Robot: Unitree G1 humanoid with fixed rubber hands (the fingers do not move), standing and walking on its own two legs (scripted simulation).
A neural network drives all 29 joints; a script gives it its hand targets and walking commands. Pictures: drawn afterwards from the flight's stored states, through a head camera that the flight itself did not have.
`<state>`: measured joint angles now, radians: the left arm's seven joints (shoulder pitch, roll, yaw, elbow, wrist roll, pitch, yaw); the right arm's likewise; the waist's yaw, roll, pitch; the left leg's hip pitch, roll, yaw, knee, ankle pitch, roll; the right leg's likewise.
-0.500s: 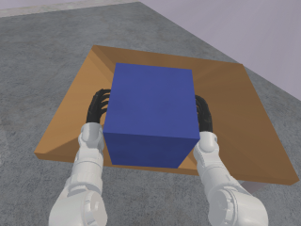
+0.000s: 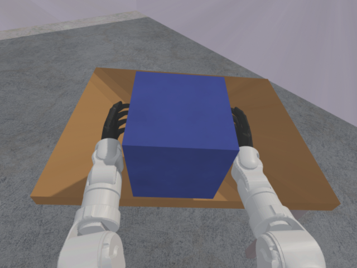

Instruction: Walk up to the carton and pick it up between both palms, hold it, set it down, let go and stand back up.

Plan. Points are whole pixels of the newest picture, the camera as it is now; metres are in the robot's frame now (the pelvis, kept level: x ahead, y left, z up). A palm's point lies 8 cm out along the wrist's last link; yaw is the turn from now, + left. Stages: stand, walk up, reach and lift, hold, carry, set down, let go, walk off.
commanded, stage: reach and lift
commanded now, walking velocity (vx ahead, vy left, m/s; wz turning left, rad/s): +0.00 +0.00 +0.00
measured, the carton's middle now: (176, 139) +0.41 +0.03 +0.08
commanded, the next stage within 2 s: hold in 1.90 s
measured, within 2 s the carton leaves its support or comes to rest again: neither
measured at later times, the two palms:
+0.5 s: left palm (107, 123) +0.36 +0.18 +0.16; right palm (250, 135) +0.36 -0.12 +0.16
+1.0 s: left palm (109, 119) +0.35 +0.17 +0.18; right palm (259, 128) +0.36 -0.13 +0.18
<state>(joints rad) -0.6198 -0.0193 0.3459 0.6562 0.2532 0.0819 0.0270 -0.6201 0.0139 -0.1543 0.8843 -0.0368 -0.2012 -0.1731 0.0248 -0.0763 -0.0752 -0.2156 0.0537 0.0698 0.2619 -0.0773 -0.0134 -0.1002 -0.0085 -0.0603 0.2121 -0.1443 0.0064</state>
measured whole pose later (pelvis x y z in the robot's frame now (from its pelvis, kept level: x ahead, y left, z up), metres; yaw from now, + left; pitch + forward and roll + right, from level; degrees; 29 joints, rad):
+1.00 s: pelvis -0.01 +0.00 +0.00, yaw +2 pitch -7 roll +0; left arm -0.62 0.00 0.29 0.20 0.33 0.67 -0.03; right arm -0.68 -0.03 -0.03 0.59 0.18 0.25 -0.20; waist -0.08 -0.08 0.01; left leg -0.08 0.04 0.04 0.31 -0.11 -0.01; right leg 0.04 -0.02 -0.08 0.28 -0.19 0.01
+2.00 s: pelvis -0.01 +0.00 +0.00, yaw +1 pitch -8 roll -1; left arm -0.68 0.01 0.31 0.15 0.32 0.80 -0.03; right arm -0.79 -0.09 0.03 0.58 0.30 0.39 -0.24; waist -0.09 -0.07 -0.03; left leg -0.06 0.04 0.03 0.32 -0.12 -0.01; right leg 0.07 -0.01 -0.06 0.27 -0.19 0.01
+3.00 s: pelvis -0.01 +0.00 +0.00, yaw +1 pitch -7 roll +0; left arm -0.70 0.02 0.32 0.14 0.32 0.85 -0.04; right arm -0.81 -0.09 0.02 0.54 0.31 0.46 -0.26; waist -0.10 -0.06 -0.05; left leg -0.07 0.03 0.01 0.32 -0.12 -0.02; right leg 0.05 0.00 -0.04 0.27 -0.20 0.00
